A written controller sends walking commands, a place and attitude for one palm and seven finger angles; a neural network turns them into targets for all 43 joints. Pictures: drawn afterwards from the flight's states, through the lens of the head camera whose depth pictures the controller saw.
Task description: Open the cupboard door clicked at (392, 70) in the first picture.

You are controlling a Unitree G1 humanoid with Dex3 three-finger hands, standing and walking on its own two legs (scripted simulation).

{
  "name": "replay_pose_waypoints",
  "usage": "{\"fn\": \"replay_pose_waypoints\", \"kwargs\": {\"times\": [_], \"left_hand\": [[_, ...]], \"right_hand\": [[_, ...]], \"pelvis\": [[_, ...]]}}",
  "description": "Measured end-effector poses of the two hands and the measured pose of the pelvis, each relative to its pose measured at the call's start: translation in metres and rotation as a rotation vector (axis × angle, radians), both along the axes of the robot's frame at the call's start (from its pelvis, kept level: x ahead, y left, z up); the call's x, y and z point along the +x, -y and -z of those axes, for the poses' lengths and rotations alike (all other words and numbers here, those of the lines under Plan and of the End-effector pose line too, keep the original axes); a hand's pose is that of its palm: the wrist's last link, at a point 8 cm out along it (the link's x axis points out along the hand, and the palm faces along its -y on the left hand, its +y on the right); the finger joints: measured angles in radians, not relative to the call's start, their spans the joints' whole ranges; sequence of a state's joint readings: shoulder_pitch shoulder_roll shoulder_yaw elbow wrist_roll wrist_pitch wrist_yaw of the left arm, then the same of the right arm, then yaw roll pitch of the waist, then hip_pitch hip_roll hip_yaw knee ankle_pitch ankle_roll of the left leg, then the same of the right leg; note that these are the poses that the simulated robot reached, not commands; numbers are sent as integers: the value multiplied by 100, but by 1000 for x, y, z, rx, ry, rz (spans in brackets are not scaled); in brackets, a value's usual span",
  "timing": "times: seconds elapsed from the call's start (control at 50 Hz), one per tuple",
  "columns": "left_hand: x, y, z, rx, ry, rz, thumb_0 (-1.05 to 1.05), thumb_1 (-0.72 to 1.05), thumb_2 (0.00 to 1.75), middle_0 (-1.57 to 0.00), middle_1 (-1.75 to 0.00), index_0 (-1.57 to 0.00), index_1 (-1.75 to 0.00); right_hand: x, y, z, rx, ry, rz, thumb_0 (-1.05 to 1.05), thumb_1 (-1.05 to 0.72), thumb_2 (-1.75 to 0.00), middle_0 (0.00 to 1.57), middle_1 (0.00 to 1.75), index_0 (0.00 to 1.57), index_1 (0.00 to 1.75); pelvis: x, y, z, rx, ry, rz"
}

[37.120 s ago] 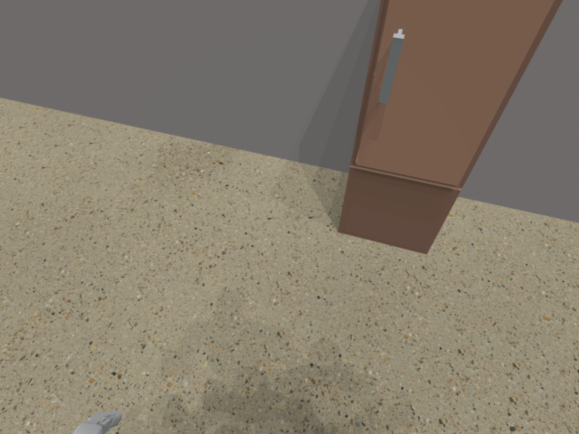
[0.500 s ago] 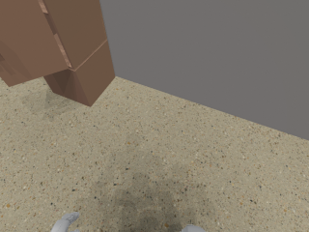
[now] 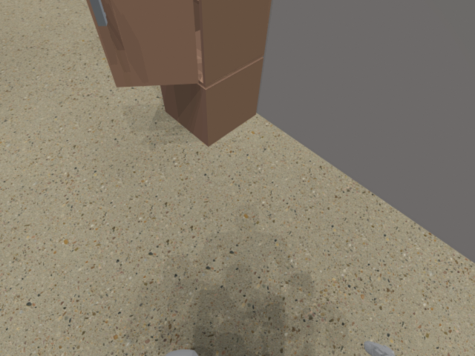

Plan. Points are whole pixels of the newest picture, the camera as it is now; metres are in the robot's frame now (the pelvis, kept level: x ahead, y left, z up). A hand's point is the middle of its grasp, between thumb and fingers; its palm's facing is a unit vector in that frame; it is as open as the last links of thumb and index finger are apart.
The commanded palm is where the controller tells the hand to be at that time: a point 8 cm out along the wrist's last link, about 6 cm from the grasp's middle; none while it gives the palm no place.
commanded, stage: turn to face it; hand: left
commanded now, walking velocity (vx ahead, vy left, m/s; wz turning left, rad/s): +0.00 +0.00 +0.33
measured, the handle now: out of the picture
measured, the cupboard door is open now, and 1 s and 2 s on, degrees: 53 53 53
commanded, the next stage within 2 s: take the last steps up to it in 0.38 s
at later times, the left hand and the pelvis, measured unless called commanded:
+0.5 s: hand out of the picture +0.05 +0.16 -0.14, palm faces +0.14 -0.96 -0.25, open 7.3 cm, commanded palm none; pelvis +0.00 -0.03 +0.01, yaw +9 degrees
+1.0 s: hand out of the picture -0.02 +0.24 -0.16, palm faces +0.29 -0.94 -0.18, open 7.3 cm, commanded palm none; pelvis +0.06 +0.06 +0.02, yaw +14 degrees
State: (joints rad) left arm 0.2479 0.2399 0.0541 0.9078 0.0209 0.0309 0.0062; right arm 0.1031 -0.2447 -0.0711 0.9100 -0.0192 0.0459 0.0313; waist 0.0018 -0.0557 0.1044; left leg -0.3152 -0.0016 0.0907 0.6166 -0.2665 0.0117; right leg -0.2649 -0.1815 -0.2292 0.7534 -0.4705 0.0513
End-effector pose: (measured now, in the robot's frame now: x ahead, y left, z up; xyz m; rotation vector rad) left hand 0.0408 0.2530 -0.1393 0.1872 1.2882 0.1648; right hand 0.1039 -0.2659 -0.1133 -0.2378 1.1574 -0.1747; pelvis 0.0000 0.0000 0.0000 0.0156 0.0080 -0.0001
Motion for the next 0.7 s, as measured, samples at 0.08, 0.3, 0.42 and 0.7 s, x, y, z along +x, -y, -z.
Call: {"fn": "replay_pose_waypoints", "kwargs": {"times": [0.08,0.3,0.42,0.7], "left_hand": [[-10,-18,-1,17,-42,-48,0,91,90,-20,-30,-20,-30],[10,-3,-26,18,59,-74,0,91,90,-20,-30,-20,-30],[9,29,-26,39,94,-83,0,91,90,-20,-30,-20,-30],[-68,48,-29,-21,-12,-259,0,92,90,-21,-30,-21,-30]], "right_hand": [[16,-16,-10,-17,36,-53,1,-90,-89,19,30,20,30],[-4,-30,-2,49,-44,-87,1,-90,-89,20,30,21,30],[-20,-10,25,101,-109,-66,1,-90,-89,20,30,21,30],[1,-5,3,51,-196,-169,1,-91,-89,19,30,20,30]], "pelvis": [[0,-6,-5,-11,1,-23],[0,5,-18,-23,1,-83],[1,28,-7,1,2,-110],[13,23,-24,9,1,-226]]}}
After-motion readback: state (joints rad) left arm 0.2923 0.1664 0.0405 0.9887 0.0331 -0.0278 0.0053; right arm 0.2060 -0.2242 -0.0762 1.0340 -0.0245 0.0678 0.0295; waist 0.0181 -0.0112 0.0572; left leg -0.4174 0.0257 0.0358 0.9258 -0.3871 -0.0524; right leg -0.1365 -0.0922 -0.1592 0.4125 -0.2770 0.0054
